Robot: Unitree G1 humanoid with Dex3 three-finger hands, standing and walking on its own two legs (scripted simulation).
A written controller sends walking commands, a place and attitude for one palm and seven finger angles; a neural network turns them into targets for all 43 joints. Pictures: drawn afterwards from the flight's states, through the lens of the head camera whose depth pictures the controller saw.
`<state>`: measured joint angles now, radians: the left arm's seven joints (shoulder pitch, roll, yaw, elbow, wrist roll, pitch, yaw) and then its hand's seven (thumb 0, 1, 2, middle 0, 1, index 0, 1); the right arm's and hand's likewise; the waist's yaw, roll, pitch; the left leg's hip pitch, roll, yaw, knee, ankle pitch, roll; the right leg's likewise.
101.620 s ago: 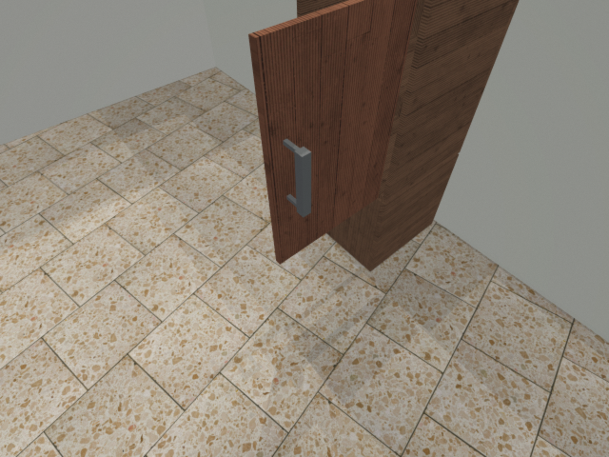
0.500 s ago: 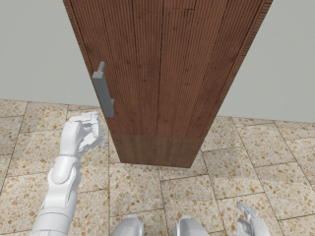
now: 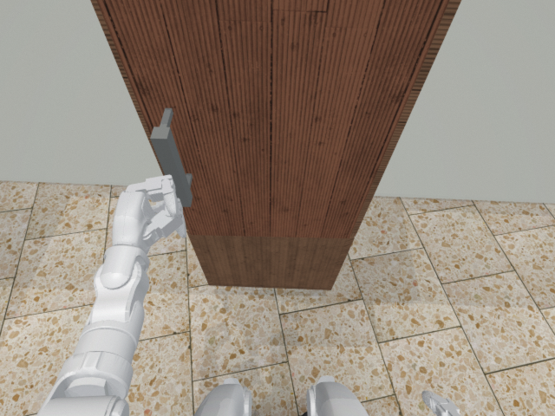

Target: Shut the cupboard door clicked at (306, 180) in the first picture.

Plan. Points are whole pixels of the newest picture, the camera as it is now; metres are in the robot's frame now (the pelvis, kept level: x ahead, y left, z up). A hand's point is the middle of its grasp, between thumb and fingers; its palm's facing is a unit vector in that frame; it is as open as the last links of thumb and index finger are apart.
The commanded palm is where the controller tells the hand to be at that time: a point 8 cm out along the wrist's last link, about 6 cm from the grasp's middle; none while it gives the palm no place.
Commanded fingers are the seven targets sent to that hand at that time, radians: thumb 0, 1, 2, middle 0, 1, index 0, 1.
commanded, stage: bring the fist close to the handle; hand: left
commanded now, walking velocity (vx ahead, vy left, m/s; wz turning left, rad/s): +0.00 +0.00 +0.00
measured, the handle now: (176, 161) +0.50 +0.17 +0.04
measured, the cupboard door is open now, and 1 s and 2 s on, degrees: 1 0 0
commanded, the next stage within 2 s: push the door shut along its arc in 0.14 s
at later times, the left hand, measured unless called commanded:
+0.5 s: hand (190, 198) +0.42 +0.14 +0.05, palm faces -0.07 -1.00 -0.04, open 3.1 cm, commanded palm +0.40 +0.19 +0.05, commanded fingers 0.00 0.90 0.90 -1.30 -1.50 -1.30 -1.50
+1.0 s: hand (186, 193) +0.43 +0.14 +0.05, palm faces -0.18 -0.98 -0.04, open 3.2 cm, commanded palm +0.46 +0.17 +0.05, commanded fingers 0.00 0.90 0.90 -1.30 -1.50 -1.30 -1.50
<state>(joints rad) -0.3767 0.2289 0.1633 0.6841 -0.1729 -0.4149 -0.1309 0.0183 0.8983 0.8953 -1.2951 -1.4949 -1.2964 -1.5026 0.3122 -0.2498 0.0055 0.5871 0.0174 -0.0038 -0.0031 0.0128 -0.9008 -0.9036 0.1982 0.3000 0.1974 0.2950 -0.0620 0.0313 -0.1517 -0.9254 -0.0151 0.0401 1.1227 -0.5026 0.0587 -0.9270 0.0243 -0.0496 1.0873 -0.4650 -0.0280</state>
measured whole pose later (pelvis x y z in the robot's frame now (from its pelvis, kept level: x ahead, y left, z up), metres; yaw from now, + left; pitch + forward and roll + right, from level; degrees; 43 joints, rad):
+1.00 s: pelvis -0.04 -0.01 -0.03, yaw +2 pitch +20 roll -3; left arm -0.86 0.38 0.16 1.15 -0.16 -0.47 -0.33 0.02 0.87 0.89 -1.43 -1.49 -1.39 -1.50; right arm 0.32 -0.27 0.03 0.66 0.03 -0.03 -0.03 0.01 -0.90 -0.90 0.20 0.30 0.20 0.30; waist -0.12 0.02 -0.14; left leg -1.13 -0.02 -0.02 1.25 -0.47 0.05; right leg -1.09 0.01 -0.12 1.18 -0.44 -0.05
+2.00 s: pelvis +0.01 +0.00 +0.00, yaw -1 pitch +18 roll -1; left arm -0.36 0.17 0.11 0.66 -0.14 -0.48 -0.04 0.02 0.90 0.90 -1.30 -1.49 -1.30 -1.50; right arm 0.31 -0.25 0.00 0.57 0.01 0.02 0.02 0.01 -0.90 -0.90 0.20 0.30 0.20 0.29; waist -0.06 0.03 -0.16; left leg -0.92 -0.03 0.03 1.11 -0.50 0.05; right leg -0.93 0.05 -0.03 1.08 -0.46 -0.03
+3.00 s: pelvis +0.03 +0.01 +0.08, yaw +1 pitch -1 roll -1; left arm 0.32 0.31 0.15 -0.19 -0.08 -0.03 0.09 0.02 0.89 0.89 -0.87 -1.03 -0.87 -1.04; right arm 0.23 -0.22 0.06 0.55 0.04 -0.04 -0.10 0.02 -0.90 -0.90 0.20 0.30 0.20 0.30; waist 0.04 0.07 -0.04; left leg -0.23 -0.06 0.01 0.58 -0.32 0.07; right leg -0.23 0.02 -0.02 0.54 -0.29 -0.01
